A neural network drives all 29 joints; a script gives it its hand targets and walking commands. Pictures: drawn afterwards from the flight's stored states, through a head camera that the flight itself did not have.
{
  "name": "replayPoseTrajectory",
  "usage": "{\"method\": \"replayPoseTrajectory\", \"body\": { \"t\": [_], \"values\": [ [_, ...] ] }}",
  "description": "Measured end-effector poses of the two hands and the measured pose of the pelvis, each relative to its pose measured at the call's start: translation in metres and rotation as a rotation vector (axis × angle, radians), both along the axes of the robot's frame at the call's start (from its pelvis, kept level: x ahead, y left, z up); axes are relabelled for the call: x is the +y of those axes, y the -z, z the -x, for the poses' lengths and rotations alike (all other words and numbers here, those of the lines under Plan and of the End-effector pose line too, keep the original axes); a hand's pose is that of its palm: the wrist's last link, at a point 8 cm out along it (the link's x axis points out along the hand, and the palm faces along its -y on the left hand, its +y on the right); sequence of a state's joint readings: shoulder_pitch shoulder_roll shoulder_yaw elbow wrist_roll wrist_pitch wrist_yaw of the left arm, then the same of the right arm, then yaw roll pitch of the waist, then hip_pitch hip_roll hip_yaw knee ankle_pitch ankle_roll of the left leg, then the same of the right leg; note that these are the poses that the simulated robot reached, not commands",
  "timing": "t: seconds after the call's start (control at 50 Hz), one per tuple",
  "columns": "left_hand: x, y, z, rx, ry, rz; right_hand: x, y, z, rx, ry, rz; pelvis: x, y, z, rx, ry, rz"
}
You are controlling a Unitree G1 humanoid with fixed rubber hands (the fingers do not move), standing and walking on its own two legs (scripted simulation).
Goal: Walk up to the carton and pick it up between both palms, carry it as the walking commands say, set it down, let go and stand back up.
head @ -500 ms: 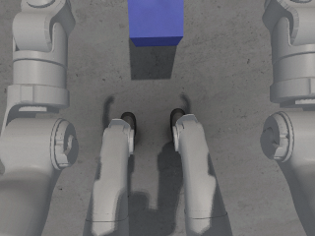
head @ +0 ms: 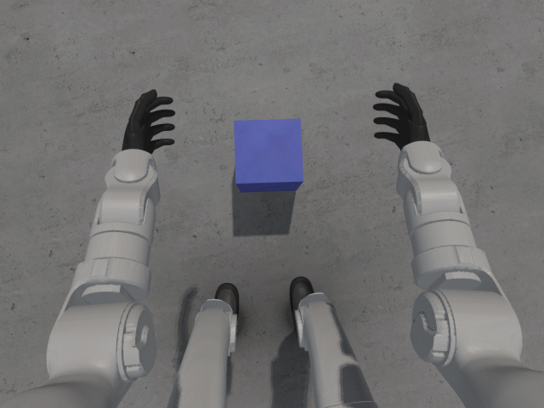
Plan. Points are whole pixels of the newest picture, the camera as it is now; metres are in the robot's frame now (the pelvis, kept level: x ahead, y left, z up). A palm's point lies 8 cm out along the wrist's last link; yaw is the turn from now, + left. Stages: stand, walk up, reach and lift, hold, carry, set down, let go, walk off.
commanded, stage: let go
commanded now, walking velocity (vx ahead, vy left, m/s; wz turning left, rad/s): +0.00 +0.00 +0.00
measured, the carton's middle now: (268, 159) +0.54 -0.01 -0.59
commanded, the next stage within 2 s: stand in 1.08 s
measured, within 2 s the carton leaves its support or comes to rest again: neither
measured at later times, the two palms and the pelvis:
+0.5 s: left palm (55, 285) +0.29 +0.23 -0.02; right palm (468, 276) +0.28 -0.21 -0.02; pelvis +0.06 +0.02 +0.07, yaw +0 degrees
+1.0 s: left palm out of the picture +0.19 +0.23 +0.02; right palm (509, 375) +0.19 -0.22 +0.02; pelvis +0.03 +0.00 +0.08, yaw +1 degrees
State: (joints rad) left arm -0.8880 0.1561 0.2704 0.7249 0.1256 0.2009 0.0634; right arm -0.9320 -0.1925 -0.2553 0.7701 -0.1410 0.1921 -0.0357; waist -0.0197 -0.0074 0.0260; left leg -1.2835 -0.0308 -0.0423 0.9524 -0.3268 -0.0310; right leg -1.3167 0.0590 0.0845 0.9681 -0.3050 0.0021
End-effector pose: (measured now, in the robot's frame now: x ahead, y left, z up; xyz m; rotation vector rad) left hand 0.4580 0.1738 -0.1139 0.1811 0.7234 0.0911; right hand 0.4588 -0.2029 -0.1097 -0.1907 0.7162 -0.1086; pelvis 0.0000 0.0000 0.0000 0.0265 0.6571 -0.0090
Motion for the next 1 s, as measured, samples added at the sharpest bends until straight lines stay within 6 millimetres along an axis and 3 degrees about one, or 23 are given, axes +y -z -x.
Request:
{"method": "replayPoseTrajectory", "body": {
  "t": [0.12, 0.3, 0.38, 0.56, 0.68, 0.78, 1.0],
  "values": [
    [0.018, -0.020, 0.032, 0.029, 0.014, 0.004, -0.003, -0.014, 0.040, 0.057, -0.015, 0.006, 0.004, -0.020, -0.024, -0.040, -0.009, 0.015],
    [0.036, -0.059, 0.071, 0.021, 0.028, 0.011, -0.003, -0.056, 0.082, 0.030, -0.028, -0.020, 0.009, -0.045, -0.049, -0.118, -0.018, 0.030],
    [0.043, -0.072, 0.106, 0.041, 0.025, 0.014, -0.006, -0.072, 0.111, 0.033, -0.026, -0.019, 0.012, -0.057, -0.055, -0.176, -0.017, 0.031],
    [0.062, -0.104, 0.195, 0.066, 0.003, 0.017, -0.010, -0.101, 0.206, 0.101, -0.021, -0.024, 0.017, -0.078, -0.056, -0.388, -0.014, 0.030],
    [0.072, -0.125, 0.241, 0.055, 0.003, 0.008, -0.008, -0.119, 0.252, 0.094, -0.021, -0.028, 0.020, -0.086, -0.053, -0.561, -0.010, 0.030],
    [0.074, -0.132, 0.262, 0.061, 0.034, 0.000, -0.010, -0.128, 0.264, 0.062, -0.028, -0.040, 0.019, -0.086, -0.046, -0.691, -0.003, 0.029],
    [0.053, -0.134, 0.272, 0.070, 0.012, 0.013, -0.021, -0.127, 0.264, 0.093, -0.065, -0.044, -0.002, -0.083, -0.029, -0.845, -0.029, 0.008]
  ]
}}
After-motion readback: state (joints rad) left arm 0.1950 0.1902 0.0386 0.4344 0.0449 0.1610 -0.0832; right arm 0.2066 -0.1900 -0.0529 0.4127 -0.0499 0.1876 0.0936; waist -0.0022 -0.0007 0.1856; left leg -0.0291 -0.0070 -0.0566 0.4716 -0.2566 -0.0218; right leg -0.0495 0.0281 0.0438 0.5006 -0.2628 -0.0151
